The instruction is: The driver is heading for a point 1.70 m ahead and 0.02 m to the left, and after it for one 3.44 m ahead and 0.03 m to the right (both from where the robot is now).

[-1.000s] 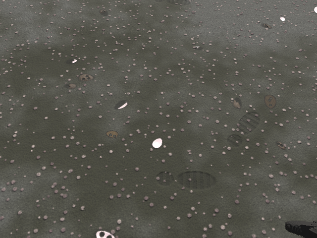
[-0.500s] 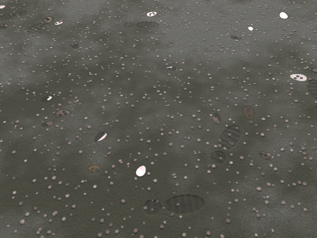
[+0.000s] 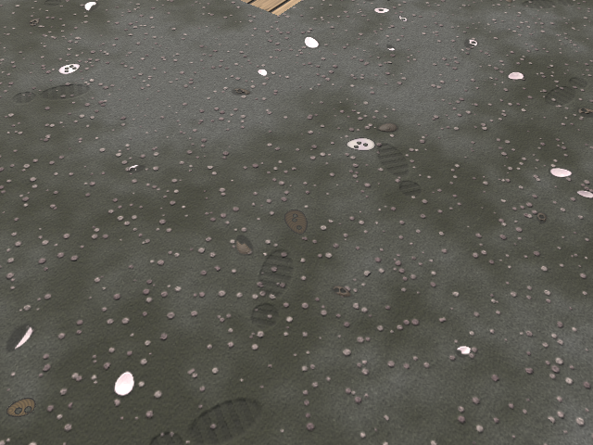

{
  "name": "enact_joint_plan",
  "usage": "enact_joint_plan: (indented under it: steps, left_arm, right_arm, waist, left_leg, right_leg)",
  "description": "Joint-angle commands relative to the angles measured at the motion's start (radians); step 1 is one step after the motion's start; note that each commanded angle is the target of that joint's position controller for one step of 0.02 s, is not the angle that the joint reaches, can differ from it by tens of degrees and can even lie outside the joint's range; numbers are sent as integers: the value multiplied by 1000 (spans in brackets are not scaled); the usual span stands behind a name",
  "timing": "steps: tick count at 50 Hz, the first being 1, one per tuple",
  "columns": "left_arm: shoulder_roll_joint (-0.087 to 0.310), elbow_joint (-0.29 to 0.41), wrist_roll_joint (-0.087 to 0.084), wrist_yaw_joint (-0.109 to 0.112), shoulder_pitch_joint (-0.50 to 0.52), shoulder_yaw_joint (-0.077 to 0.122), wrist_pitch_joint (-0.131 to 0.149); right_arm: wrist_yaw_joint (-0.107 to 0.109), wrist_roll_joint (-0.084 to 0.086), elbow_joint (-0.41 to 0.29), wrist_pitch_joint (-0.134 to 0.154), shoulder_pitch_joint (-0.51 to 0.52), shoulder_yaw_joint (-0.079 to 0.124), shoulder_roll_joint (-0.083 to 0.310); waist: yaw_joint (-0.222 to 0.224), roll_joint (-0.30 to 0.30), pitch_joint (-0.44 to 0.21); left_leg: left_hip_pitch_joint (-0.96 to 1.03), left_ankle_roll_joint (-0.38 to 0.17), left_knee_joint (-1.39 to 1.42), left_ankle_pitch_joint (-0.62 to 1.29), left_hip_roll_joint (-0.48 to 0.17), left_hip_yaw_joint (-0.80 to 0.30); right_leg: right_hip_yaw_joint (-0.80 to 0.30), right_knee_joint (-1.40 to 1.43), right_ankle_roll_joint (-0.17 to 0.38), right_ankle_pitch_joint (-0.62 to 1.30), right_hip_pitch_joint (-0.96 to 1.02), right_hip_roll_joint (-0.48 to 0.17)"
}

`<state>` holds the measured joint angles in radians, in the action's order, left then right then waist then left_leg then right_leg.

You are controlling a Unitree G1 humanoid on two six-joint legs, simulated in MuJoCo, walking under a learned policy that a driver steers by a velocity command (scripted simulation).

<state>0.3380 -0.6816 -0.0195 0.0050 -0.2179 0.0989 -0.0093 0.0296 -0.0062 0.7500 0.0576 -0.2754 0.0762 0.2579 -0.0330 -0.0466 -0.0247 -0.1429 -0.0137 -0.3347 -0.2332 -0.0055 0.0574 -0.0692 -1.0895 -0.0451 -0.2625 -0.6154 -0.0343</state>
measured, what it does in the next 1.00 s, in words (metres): walks ahead: right foot, then left foot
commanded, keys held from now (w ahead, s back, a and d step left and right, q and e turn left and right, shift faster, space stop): w+e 0.18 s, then w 0.42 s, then no key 0.40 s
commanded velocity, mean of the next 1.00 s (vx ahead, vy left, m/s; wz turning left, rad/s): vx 0.35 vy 0.00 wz -0.24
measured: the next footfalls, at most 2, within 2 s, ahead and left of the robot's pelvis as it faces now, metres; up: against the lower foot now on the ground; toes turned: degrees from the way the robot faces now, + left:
right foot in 0.28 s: +0.20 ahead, -0.20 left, +0.00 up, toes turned -12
left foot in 0.76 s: +0.58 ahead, -0.08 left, +0.00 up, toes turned -10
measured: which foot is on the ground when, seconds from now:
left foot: down 0.00-0.28, up 0.30-0.74, down 0.76-1.00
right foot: up 0.00-0.26, down 0.28-0.78, up 0.80-1.00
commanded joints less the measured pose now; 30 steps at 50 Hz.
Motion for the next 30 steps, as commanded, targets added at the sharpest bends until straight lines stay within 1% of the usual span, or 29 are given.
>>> enact_joint_plan:
  steps: [1,3,6,9,10,11,12,13,14,15,16,17,18,19,20,21,22,24,26,28,30]
  left_arm:
    - [37,121,-3,-13,123,1,29]
    - [22,138,-2,-22,144,-7,32]
    - [8,158,-3,-37,174,-16,34]
    - [15,174,-7,-49,187,-18,31]
    - [16,178,-7,-52,184,-18,31]
    - [22,176,-5,-52,154,-14,32]
    - [36,153,-2,-50,68,0,33]
    - [90,101,-3,-42,-87,33,31]
    - [169,69,-5,-26,-272,62,26]
    - [295,84,-4,-20,-258,67,39]
    - [197,99,1,-30,-255,42,59]
    - [147,88,9,-34,-212,22,71]
    - [111,88,7,-35,-158,10,74]
    - [79,94,12,-35,-97,-3,74]
    - [58,101,23,-33,-60,-12,78]
    - [65,97,27,-30,-48,-11,86]
    - [67,88,24,-28,-43,-11,94]
    - [75,64,21,-22,-57,-9,103]
    - [76,37,15,-13,-85,-10,102]
    - [84,16,13,-6,-108,-9,99]
    - [97,-11,8,-1,-152,-6,98]
  right_arm:
    - [2,0,-56,25,4,39,160]
    - [-3,4,-50,25,-3,46,182]
    - [-13,13,-36,23,-13,56,209]
    - [-24,31,-21,19,-21,64,229]
    - [-28,38,-13,15,-31,65,233]
    - [-32,43,-6,10,-29,66,240]
    - [-33,48,-2,6,-10,63,244]
    - [-34,42,7,8,-33,47,207]
    - [-33,11,-16,14,-31,20,151]
    - [-35,-13,-82,40,-71,-15,46]
    - [-40,37,-68,62,7,10,164]
    - [-46,63,-86,70,62,18,195]
    - [-41,45,-77,71,72,12,181]
    - [-39,20,-65,68,71,13,174]
    - [-41,15,-54,57,46,14,165]
    - [-45,16,-42,47,25,11,152]
    - [-47,12,-31,37,11,9,141]
    - [-44,6,-33,23,51,4,125]
    - [-45,2,-51,24,118,-5,105]
    - [-54,8,-65,33,188,-15,85]
    - [-66,16,-85,40,269,-24,69]
  waist:
    - [-35,160,57]
    - [-41,164,65]
    - [-48,162,88]
    - [-46,162,106]
    - [-41,158,107]
    - [-15,158,96]
    - [48,145,55]
    - [118,93,-42]
    - [199,-30,-159]
    - [105,-307,-241]
    - [171,-136,-268]
    - [152,-119,-145]
    - [120,-59,-89]
    - [83,-38,-39]
    - [49,-43,-19]
    - [30,-59,-17]
    - [16,-36,-11]
    - [16,1,19]
    - [35,4,46]
    - [59,-7,64]
    - [92,-8,90]
  left_leg:
    - [120,-164,204,-89,-262,-198]
    - [116,-164,207,-42,-272,-144]
    - [92,-155,200,0,-283,-67]
    - [96,-136,173,14,-301,-18]
    - [95,-134,156,39,-311,-14]
    - [86,-128,112,135,-315,-1]
    - [54,-109,-1,321,-296,44]
    - [-13,-76,-219,493,-241,118]
    - [-236,-16,-553,269,-187,155]
    - [-607,45,-902,-365,-8,47]
    - [-697,34,-1020,-319,-26,-118]
    - [-755,3,-1025,-233,-75,-109]
    - [-714,-12,-963,-143,-120,-104]
    - [-651,-12,-886,-77,-147,-110]
    - [-587,-12,-852,-22,-162,-116]
    - [-549,-3,-831,9,-158,-109]
    - [-545,9,-803,28,-153,-102]
    - [-572,31,-718,110,-145,-96]
    - [-591,42,-578,218,-132,-90]
    - [-549,38,-422,333,-104,-69]
    - [-521,27,-310,403,-80,-50]
  right_leg:
    - [-2,71,-20,74,-205,-47]
    - [18,163,-18,99,-171,-57]
    - [57,287,5,96,-94,-62]
    - [99,370,51,43,-21,-56]
    - [112,398,72,14,18,-44]
    - [136,436,97,-11,90,-17]
    - [171,511,125,27,242,30]
    - [186,553,156,73,491,86]
    - [-30,569,208,41,783,-49]
    - [-620,743,382,-154,966,-310]
    - [-705,840,401,-227,938,-351]
    - [-546,821,360,-151,852,-323]
    - [-420,812,325,-62,731,-277]
    - [-324,826,302,38,617,-232]
    - [-263,860,288,111,542,-201]
    - [-233,883,297,191,504,-197]
    - [-188,894,300,283,496,-190]
    - [-121,925,294,349,482,-170]
    - [-64,930,272,417,496,-148]
    - [-15,943,244,395,488,-121]
    - [-9,961,235,337,503,-127]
